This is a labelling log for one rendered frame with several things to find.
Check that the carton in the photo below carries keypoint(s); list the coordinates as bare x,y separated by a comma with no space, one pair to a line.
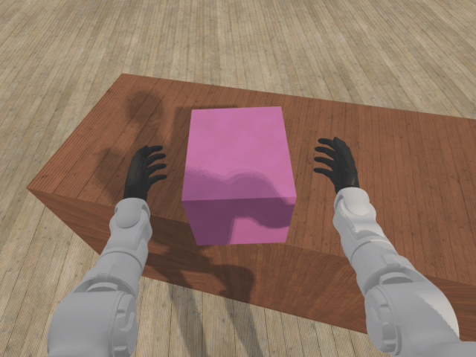
238,182

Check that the right robot upper arm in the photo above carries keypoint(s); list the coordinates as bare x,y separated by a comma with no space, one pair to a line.
413,320

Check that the pedestal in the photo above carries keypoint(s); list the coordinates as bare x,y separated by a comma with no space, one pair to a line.
418,170

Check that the left robot forearm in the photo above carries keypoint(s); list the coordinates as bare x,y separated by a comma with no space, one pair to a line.
122,261

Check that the right robot forearm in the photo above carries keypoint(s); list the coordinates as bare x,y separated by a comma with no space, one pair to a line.
369,251

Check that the left robot upper arm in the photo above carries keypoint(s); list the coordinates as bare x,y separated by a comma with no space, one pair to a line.
95,324

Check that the left robot hand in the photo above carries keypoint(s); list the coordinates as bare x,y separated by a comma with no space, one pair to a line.
137,181

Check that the right robot hand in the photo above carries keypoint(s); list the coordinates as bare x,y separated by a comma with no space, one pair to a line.
344,173

